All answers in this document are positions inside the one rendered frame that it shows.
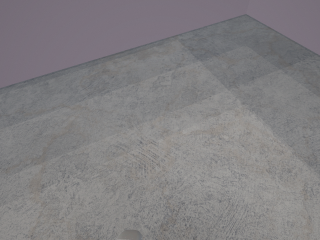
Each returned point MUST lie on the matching left robot thigh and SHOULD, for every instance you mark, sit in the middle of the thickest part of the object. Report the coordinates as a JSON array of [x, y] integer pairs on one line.
[[130, 234]]

